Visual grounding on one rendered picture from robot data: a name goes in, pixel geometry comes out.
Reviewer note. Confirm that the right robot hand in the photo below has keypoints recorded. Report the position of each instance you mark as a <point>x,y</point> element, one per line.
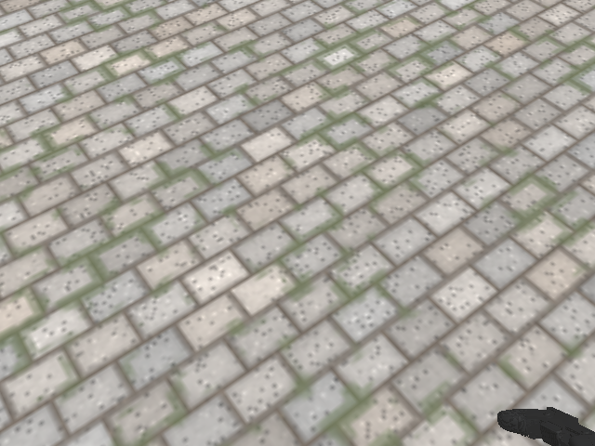
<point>553,426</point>

